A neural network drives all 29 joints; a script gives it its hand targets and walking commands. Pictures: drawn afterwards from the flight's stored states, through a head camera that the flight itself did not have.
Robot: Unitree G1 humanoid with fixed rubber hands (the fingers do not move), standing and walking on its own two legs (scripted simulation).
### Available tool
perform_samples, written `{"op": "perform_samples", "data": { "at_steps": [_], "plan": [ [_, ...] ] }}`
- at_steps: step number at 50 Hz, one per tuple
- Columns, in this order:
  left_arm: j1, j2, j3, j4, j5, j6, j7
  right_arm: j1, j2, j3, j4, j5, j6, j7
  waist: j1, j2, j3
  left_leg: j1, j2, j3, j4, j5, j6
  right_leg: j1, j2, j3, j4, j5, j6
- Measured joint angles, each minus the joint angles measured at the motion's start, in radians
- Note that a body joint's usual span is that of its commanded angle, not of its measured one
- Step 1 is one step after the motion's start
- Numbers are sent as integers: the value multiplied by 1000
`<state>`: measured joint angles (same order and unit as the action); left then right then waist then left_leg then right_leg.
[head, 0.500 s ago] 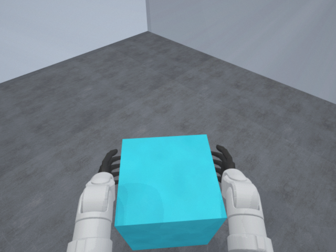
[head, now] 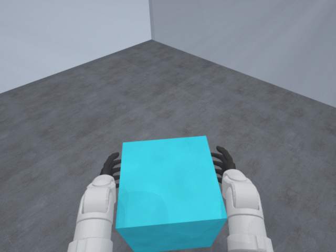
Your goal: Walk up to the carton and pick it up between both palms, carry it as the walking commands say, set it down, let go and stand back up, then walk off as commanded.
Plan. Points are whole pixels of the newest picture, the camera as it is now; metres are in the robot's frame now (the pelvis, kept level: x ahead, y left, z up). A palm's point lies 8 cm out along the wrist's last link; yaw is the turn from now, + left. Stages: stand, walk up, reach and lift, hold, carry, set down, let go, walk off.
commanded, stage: hold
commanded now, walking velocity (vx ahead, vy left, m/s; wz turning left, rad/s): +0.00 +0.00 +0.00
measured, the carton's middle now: (169, 197) +0.28 -0.01 -0.02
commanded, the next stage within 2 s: carry in 0.30 s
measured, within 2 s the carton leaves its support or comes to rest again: neither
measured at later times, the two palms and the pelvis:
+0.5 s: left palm (98, 179) +0.29 +0.15 +0.07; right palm (223, 171) +0.29 -0.15 +0.06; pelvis +0.00 +0.00 -0.01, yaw +1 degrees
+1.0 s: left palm (85, 176) +0.28 +0.17 +0.10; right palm (217, 163) +0.29 -0.13 +0.10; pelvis +0.02 +0.02 -0.02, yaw +2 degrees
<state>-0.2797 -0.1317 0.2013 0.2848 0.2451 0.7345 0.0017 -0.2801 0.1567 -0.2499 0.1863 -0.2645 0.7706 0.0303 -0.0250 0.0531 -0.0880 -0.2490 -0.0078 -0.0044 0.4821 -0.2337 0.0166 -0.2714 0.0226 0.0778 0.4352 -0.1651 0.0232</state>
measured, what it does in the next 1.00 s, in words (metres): stands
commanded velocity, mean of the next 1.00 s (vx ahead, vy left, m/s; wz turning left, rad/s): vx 0.00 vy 0.08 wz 0.00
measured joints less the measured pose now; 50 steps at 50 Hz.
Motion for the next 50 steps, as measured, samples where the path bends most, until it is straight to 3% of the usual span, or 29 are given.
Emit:
{"op": "perform_samples", "data": {
  "at_steps": [16,21,24,30,34,41,50],
  "plan": [
    [2,0,0,-2,0,13,-1,1,0,0,0,0,8,0,14,0,0,0,0,0,0,-6,1,4,0,0,-8,-2,0],
    [2,0,0,-38,-1,63,8,2,0,5,0,22,26,-10,14,-4,-7,1,-3,0,61,-38,-4,-2,-1,-1,68,-40,0],
    [7,0,-3,-71,-11,117,20,2,-1,6,-9,50,64,-27,14,-8,-42,1,-13,0,109,-70,-3,-9,-9,-2,134,-86,0],
    [17,0,-16,-250,-73,270,67,1,-1,33,-147,115,195,-69,14,-16,-103,1,-43,0,151,-100,15,-17,-36,-2,202,-138,10],
    [18,0,-16,-291,-89,377,92,2,-1,38,-178,136,296,-101,14,-20,-134,0,-61,1,152,-106,30,-24,-53,-2,224,-156,13],
    [44,0,-16,-323,-143,442,118,3,-1,41,-233,165,403,-155,15,-20,-137,0,-63,0,152,-114,26,-26,-56,-2,228,-166,26],
    [47,0,-16,-380,-153,491,136,3,-1,48,-263,185,431,-165,15,-20,-137,0,-63,0,153,-120,29,-25,-56,-2,227,-171,26]
  ]
}}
